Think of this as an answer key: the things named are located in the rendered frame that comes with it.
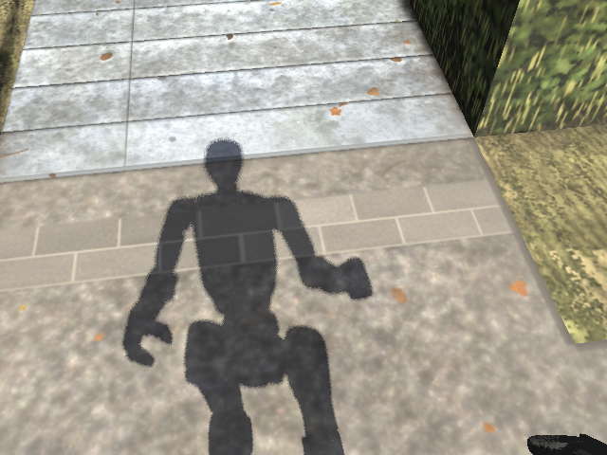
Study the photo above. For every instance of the robot right hand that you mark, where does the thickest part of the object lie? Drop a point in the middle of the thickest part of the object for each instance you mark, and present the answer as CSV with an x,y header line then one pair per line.
x,y
565,445

